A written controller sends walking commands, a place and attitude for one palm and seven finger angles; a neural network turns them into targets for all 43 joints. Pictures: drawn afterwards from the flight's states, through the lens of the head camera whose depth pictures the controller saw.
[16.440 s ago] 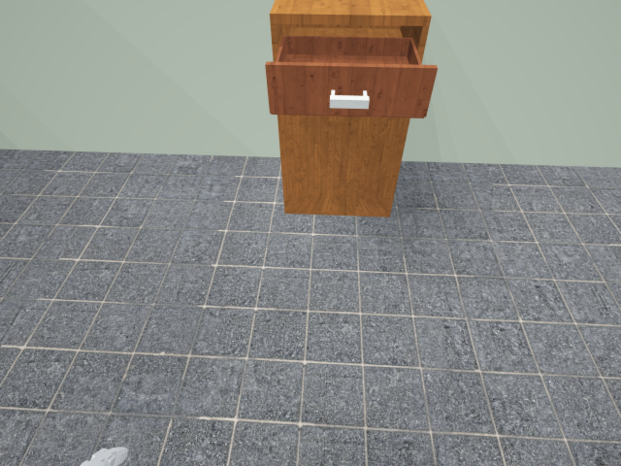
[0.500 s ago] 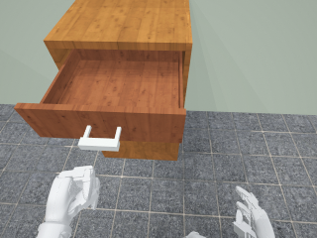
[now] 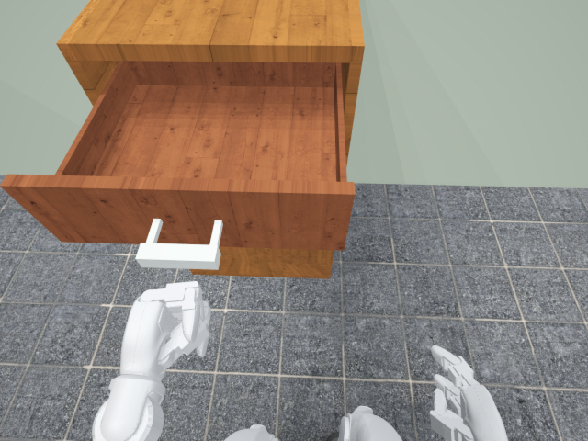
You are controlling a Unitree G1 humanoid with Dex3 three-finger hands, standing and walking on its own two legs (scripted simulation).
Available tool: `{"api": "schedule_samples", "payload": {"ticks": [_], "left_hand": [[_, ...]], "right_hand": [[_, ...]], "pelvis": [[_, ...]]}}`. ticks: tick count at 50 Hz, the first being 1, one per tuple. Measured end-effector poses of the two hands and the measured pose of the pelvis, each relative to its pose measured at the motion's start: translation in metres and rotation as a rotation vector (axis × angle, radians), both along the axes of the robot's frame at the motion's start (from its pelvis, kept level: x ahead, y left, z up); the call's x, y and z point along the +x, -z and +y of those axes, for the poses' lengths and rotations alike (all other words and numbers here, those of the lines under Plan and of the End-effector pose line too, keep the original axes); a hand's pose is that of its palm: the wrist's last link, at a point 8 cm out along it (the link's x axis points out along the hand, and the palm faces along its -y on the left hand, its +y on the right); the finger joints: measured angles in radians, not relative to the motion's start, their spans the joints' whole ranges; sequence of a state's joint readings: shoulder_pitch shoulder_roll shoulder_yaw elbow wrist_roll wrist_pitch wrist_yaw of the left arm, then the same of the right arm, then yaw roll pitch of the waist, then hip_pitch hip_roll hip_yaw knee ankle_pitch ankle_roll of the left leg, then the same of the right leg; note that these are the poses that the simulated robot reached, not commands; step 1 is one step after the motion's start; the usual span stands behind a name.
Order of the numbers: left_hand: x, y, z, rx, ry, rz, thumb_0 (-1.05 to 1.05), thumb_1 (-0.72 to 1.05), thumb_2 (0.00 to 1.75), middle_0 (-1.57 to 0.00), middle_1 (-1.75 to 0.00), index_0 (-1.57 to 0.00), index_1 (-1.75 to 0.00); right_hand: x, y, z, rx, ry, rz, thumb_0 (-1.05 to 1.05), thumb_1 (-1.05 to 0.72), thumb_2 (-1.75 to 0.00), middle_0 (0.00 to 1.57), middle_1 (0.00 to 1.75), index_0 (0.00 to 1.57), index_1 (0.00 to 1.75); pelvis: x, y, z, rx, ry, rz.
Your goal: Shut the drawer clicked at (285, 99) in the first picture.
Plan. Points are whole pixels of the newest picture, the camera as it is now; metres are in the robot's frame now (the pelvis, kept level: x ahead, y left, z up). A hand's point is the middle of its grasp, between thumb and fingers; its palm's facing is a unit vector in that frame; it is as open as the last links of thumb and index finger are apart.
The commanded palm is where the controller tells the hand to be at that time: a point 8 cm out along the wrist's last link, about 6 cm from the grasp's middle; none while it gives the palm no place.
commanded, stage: bring the fist close to the handle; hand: left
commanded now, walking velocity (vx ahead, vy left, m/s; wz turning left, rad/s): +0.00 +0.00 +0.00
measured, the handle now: (183, 241) +0.36 +0.17 +0.05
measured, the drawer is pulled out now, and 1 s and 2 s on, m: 0.27 0.27 0.13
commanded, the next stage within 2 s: push the drawer shut in 0.30 s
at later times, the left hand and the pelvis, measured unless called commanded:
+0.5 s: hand (202, 329) +0.24 +0.12 +0.06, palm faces -0.02 -1.00 -0.04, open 3.3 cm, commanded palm +0.22 +0.18 +0.05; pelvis +0.00 +0.00 +0.00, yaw +0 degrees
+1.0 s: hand (208, 297) +0.29 +0.12 +0.05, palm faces -0.02 -1.00 -0.06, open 2.9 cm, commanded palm +0.28 +0.18 +0.05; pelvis -0.01 +0.00 +0.00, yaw +1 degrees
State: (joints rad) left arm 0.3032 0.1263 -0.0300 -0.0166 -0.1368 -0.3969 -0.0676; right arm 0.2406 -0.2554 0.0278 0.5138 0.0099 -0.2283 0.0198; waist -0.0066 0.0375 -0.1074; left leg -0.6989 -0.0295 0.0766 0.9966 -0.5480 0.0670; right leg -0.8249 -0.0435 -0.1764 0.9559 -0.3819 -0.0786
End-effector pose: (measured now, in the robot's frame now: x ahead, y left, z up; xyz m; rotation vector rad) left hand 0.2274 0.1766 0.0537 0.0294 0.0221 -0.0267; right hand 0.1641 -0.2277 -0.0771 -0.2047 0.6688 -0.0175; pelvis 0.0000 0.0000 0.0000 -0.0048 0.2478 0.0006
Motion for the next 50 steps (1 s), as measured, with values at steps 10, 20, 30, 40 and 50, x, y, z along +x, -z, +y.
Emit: {"api": "schedule_samples", "payload": {"ticks": [10, 20, 30, 40, 50], "left_hand": [[-0.011, -0.005, 0.004, 0.004, -0.040, 0.011, 0.02, 0.90, 0.90, -1.40, -1.60, -1.40, -1.60], [-0.009, -0.003, 0.003, 0.012, -0.003, 0.005, 0.02, 0.90, 0.90, -1.40, -1.60, -1.40, -1.60], [0.010, 0.000, -0.006, 0.014, 0.008, -0.004, 0.01, 0.90, 0.90, -1.40, -1.60, -1.40, -1.60], [0.032, -0.006, 0.000, 0.022, -0.019, -0.020, 0.02, 0.90, 0.90, -1.40, -1.60, -1.40, -1.60], [0.038, 0.000, 0.001, 0.026, -0.004, -0.026, -0.06, 0.88, 0.95, -1.40, -1.60, -1.40, -1.60]], "right_hand": [[0.001, -0.004, 0.005, 0.009, 0.011, 0.007, 0.02, -0.90, -0.90, 0.20, 0.30, 0.20, 0.30], [0.007, -0.004, 0.005, -0.005, 0.004, -0.006, 0.02, -0.90, -0.90, 0.20, 0.30, 0.20, 0.30], [0.003, 0.001, 0.007, -0.004, 0.001, 0.013, 0.02, -0.90, -0.90, 0.20, 0.30, 0.20, 0.30], [-0.009, 0.004, 0.001, 0.001, 0.027, 0.068, 0.02, -0.90, -0.90, 0.20, 0.30, 0.20, 0.30], [-0.014, 0.009, -0.008, -0.029, 0.016, 0.106, 0.02, -0.90, -0.90, 0.20, 0.30, 0.20, 0.30]], "pelvis": [[0.002, -0.002, 0.002, 0.001, 0.004, -0.006], [0.000, 0.001, 0.004, -0.008, -0.005, -0.001], [-0.002, 0.003, 0.004, -0.004, -0.007, 0.003], [0.000, -0.002, 0.001, 0.001, 0.000, -0.001], [-0.006, -0.002, -0.002, 0.003, -0.015, -0.003]]}}
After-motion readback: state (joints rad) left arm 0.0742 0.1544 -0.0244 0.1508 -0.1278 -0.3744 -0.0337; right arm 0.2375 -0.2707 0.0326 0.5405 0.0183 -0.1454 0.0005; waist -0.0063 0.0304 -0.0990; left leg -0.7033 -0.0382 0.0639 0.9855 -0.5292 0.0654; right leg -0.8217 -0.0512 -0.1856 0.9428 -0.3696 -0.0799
